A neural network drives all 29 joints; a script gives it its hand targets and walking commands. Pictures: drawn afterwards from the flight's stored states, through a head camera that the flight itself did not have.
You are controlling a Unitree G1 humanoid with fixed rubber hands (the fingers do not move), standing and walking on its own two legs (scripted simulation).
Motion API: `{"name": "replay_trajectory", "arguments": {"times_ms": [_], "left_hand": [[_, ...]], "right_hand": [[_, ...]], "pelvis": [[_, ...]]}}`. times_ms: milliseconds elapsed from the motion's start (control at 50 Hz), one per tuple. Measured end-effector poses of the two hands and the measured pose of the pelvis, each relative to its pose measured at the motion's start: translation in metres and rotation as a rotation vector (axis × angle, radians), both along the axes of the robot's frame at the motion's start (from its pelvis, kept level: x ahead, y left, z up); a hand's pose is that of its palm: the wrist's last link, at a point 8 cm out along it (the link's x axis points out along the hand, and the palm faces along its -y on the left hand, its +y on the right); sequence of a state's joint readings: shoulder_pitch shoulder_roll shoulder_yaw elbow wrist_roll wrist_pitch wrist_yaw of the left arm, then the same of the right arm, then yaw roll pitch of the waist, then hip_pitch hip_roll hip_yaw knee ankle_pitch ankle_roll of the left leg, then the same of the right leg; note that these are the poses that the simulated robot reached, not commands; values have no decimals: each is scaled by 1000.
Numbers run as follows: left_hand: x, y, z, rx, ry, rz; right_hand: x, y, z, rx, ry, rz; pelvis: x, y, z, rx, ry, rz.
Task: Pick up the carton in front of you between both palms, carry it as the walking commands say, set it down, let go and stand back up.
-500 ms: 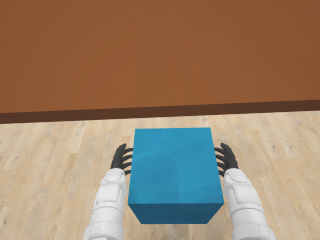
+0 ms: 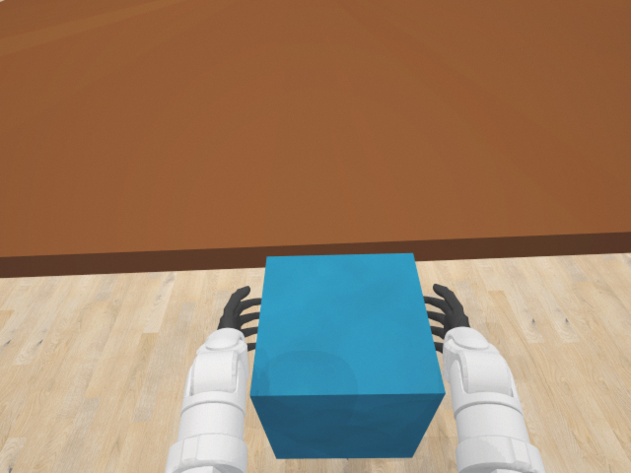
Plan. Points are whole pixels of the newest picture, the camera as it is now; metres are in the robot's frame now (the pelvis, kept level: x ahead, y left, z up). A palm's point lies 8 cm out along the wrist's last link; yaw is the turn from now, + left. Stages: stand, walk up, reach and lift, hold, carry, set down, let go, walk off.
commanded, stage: reach and lift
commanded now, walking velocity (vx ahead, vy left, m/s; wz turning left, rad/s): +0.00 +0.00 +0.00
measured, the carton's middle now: (341, 360) +0.30 +0.00 -0.05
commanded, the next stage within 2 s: hold in 0.68 s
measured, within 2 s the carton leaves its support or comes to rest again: neither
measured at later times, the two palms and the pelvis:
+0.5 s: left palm (231, 328) +0.31 +0.15 +0.04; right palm (456, 327) +0.31 -0.15 +0.04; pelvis +0.02 +0.00 +0.01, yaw +0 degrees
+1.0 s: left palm (227, 327) +0.30 +0.15 +0.05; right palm (460, 325) +0.30 -0.15 +0.06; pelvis +0.01 +0.00 +0.01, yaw +0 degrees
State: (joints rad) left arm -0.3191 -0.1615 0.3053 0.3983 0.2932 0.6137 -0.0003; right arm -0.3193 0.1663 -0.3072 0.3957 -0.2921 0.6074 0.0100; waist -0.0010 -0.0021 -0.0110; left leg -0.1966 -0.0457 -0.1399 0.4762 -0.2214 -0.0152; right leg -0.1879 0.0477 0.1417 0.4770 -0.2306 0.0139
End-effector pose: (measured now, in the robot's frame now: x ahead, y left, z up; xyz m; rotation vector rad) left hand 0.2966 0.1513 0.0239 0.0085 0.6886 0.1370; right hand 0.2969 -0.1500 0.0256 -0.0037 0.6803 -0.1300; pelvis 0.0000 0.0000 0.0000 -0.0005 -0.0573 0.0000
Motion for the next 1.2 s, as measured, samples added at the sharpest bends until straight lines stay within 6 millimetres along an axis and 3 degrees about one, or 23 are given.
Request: {"name": "replay_trajectory", "arguments": {"times_ms": [600, 860, 1200], "left_hand": [[8, 0, 14, 23, -4, -19], [4, 0, 33, 17, -39, -14], [0, 0, 32, 5, -24, -7]], "right_hand": [[8, 0, 14, -27, -3, 19], [3, 0, 33, -21, -39, 14], [-1, 0, 32, -8, -23, 5]], "pelvis": [[21, 1, 7, 1, -20, 0], [18, 1, 8, 1, -47, -1], [6, 1, 6, 0, -66, -1]]}}
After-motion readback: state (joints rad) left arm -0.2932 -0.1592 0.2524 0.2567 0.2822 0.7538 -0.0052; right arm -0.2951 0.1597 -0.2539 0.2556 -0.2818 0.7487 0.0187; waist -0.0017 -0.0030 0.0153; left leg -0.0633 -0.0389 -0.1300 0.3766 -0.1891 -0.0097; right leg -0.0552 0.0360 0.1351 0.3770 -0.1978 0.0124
